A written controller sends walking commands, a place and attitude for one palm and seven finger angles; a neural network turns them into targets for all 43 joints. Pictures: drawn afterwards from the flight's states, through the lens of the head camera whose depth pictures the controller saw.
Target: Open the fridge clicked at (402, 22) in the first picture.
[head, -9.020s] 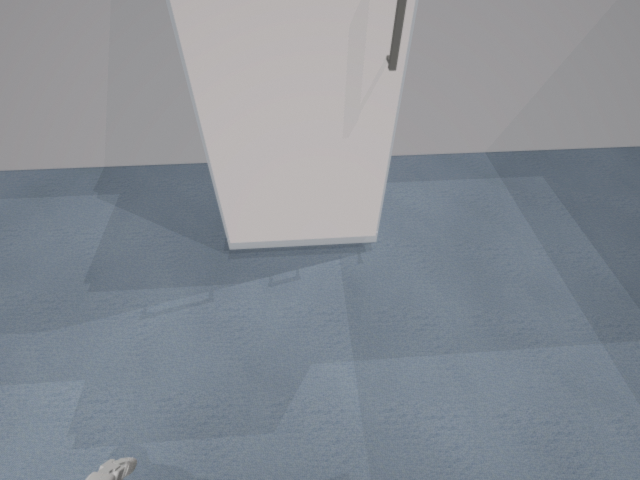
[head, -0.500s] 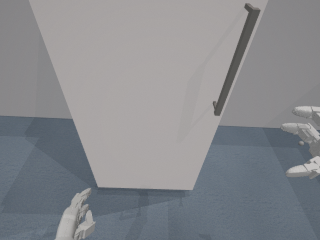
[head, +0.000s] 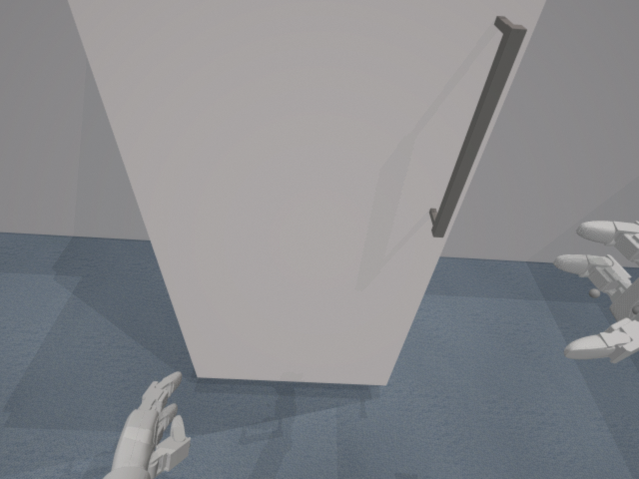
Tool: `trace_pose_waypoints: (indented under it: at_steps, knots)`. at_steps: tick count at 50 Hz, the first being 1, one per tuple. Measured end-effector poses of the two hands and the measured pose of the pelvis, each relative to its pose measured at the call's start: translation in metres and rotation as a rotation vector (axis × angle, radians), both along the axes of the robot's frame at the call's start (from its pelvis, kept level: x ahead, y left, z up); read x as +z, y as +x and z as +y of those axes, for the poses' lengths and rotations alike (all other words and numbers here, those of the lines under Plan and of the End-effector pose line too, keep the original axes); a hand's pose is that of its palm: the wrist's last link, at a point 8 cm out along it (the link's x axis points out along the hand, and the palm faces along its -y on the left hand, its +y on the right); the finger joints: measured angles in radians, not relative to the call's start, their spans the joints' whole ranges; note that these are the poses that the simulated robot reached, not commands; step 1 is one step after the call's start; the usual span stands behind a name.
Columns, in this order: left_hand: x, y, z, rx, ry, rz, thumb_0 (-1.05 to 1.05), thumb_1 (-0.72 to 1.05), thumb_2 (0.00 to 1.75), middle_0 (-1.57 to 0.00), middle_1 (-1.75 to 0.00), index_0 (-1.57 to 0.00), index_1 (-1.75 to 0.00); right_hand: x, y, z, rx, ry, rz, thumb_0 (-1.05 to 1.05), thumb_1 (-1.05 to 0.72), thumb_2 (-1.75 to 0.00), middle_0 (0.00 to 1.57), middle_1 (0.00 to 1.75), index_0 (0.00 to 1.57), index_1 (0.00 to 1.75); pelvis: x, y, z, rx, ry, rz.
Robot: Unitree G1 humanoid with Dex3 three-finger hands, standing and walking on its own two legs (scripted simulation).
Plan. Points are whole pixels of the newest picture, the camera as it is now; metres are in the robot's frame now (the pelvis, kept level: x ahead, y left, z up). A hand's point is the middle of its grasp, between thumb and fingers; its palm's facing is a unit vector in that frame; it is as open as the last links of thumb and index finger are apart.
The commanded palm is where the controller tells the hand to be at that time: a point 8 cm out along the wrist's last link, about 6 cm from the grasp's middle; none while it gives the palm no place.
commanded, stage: move the hooked fingers beside the handle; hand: right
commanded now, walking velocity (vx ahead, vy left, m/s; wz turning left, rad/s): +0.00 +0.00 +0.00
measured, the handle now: (465, 144) +0.53 -0.20 +0.19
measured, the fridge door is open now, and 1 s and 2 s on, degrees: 0 0 0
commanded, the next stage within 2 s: none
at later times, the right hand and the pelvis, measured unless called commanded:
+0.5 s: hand (563, 258) +0.33 -0.27 +0.16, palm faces +0.06 +1.00 -0.02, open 14.0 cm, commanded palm +0.30 -0.33 +0.17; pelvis -0.01 -0.01 +0.00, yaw +1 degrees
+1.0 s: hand (538, 225) +0.40 -0.28 +0.16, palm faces +0.07 +1.00 +0.00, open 14.0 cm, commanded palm +0.38 -0.32 +0.16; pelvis +0.00 -0.01 +0.00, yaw +1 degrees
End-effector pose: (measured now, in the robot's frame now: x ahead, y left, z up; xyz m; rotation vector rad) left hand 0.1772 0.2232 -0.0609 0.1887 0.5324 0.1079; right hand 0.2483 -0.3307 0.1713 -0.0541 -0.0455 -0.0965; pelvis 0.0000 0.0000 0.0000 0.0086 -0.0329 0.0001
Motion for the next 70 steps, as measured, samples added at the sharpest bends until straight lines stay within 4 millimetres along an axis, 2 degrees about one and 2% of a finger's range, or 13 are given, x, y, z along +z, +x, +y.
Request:
trace_pose_waypoints:
  at_steps: [6, 11, 24, 35, 43, 52, 70]
  knots:
    - [-0.001, -0.002, -0.001, 0.0, 0.004, 0.008, 0.01, 0.91, 0.9, -0.2, -0.3, -0.2, -0.3, -0.005, 0.0, -0.001, -0.006, 0.01, 0.015, -0.02, 0.5, -0.3, 0.3, 1.2, 0.3, 1.2, 0.0, -0.002, 0.0, -0.003, 0.002, -0.001]
    - [-0.003, -0.007, 0.002, 0.01, 0.02, 0.029, 0.01, 0.91, 0.9, -0.2, -0.3, -0.2, -0.3, -0.008, 0.009, -0.009, -0.02, 0.024, 0.018, -0.02, 0.5, -0.3, 0.31, 1.2, 0.3, 1.2, 0.0, -0.005, 0.0, -0.007, 0.003, 0.001]
    - [-0.01, -0.034, 0.012, 0.07, 0.036, 0.092, 0.01, 0.91, 0.9, -0.2, -0.3, -0.2, -0.3, -0.006, 0.055, 0.003, 0.034, 0.032, 0.022, -0.02, 0.5, -0.3, 0.3, 1.2, 0.3, 1.2, 0.0, -0.006, -0.006, 0.008, 0.002, 0.024]
    - [-0.019, -0.055, 0.019, 0.108, 0.055, 0.183, 0.01, 0.91, 0.9, -0.2, -0.3, -0.2, -0.3, -0.011, 0.081, -0.004, 0.012, 0.041, 0.037, -0.02, 0.5, -0.3, 0.3, 1.2, 0.3, 1.2, -0.001, -0.003, -0.008, 0.013, 0.005, 0.05]
    - [-0.024, -0.063, 0.022, 0.128, 0.057, 0.225, 0.01, 0.91, 0.9, -0.2, -0.3, -0.2, -0.3, -0.01, 0.103, 0.004, 0.044, 0.049, 0.043, -0.02, 0.5, -0.3, 0.3, 1.2, 0.3, 1.2, -0.002, 0.0, -0.01, 0.016, 0.005, 0.068]
    - [-0.027, -0.072, 0.025, 0.146, 0.066, 0.281, 0.01, 0.91, 0.9, -0.2, -0.3, -0.2, -0.3, -0.014, 0.129, 0.002, 0.028, 0.058, 0.055, -0.02, 0.5, -0.3, 0.3, 1.2, 0.3, 1.2, -0.003, 0.002, -0.01, 0.019, 0.007, 0.095]
    - [-0.039, -0.118, 0.034, 0.224, 0.084, 0.457, 0.01, 0.91, 0.9, -0.2, -0.3, -0.2, -0.3, -0.014, 0.175, 0.008, 0.058, 0.065, 0.054, -0.02, 0.5, -0.3, 0.3, 1.2, 0.29, 1.2, -0.006, 0.009, -0.014, 0.034, 0.01, 0.151]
